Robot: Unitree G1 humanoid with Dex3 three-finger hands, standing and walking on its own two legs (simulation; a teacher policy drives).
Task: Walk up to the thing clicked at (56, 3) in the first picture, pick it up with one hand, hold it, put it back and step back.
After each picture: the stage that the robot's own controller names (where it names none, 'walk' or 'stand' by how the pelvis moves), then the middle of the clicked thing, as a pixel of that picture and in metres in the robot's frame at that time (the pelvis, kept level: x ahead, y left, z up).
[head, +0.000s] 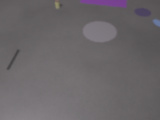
stand; (57, 4) +2.24 +0.38 -0.72
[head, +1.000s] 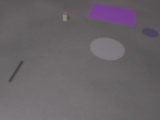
walk; (65, 16) +2.12 +0.21 -0.71
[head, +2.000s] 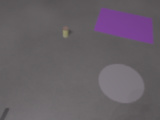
walk; (65, 32) +1.45 +0.16 -0.72
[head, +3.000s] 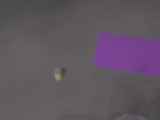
walk; (58, 74) +0.90 +0.21 -0.71
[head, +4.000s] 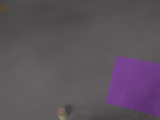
walk; (62, 114) +0.51 +0.24 -0.70
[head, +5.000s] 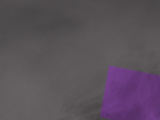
walk; out of the picture +0.38 +0.22 -0.72
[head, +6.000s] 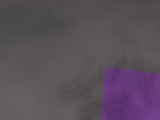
stand; out of the picture +0.27 +0.19 -0.72
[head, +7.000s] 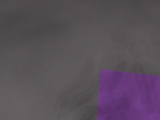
stand; out of the picture +0.28 +0.22 -0.72
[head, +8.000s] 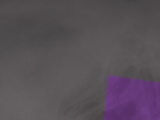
stand; out of the picture +0.27 +0.21 -0.73
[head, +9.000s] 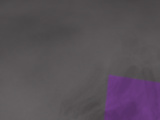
stand; out of the picture +0.27 +0.21 -0.73
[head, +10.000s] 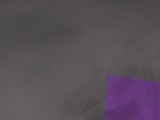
stand; out of the picture +0.26 +0.21 -0.73
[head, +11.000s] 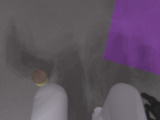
go down; (40, 78) +0.38 +0.19 -0.37
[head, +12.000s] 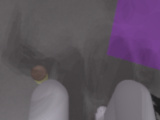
go down; (40, 75) +0.38 +0.19 -0.31
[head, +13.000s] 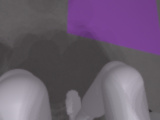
close in; out of the picture +0.37 +0.23 -0.23
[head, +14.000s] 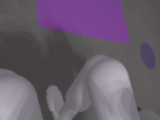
close; out of the picture +0.38 +0.25 -0.22
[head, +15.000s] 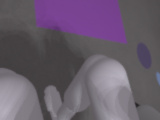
lift; out of the picture +0.37 +0.25 -0.22
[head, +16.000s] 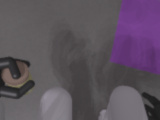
lift; (20, 79) +0.32 +0.22 -0.04
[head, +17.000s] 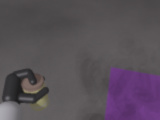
hold; (36, 92) +0.31 +0.17 +0.02
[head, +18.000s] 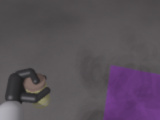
hold; (38, 91) +0.32 +0.17 +0.00
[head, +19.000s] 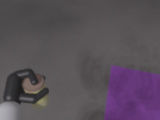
hold; (36, 91) +0.32 +0.18 +0.00
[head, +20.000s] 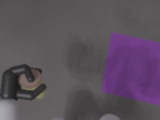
crouch; (33, 85) +0.34 +0.17 -0.05
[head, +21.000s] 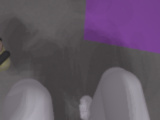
lower; out of the picture +0.42 +0.24 -0.14
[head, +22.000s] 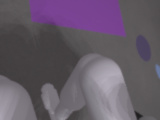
lower; out of the picture +0.41 +0.27 -0.23
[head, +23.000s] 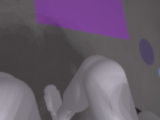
lower; out of the picture +0.40 +0.28 -0.23
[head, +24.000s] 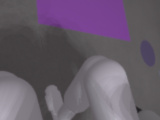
lower; out of the picture +0.39 +0.27 -0.22
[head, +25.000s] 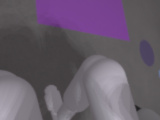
lower; out of the picture +0.39 +0.27 -0.22
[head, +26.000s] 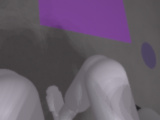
open; out of the picture +0.39 +0.27 -0.22
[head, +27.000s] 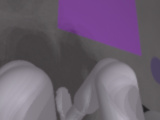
stand; out of the picture +0.38 +0.25 -0.23
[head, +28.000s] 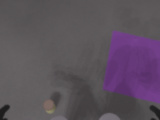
stand; (49, 106) +0.36 +0.19 -0.55
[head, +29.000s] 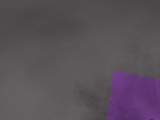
stand; out of the picture +0.32 +0.19 -0.67
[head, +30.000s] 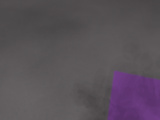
stand; out of the picture +0.32 +0.19 -0.67
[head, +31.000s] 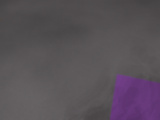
stand; out of the picture +0.33 +0.19 -0.72
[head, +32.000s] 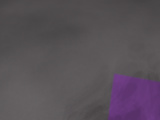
stand; out of the picture +0.32 +0.20 -0.73
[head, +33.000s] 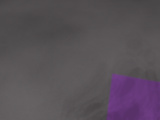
stand; out of the picture +0.30 +0.21 -0.73
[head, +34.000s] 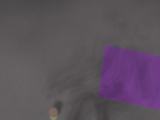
walk; (53, 113) +0.37 +0.16 -0.71
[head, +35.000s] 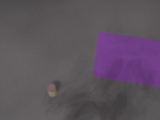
walk; (52, 90) +0.57 +0.23 -0.70
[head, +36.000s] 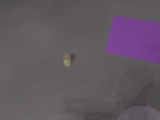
walk; (67, 60) +0.88 +0.21 -0.70
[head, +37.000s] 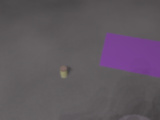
stand; (63, 71) +0.92 +0.20 -0.72
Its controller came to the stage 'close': yes
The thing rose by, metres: 0.72
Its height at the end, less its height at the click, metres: +0.00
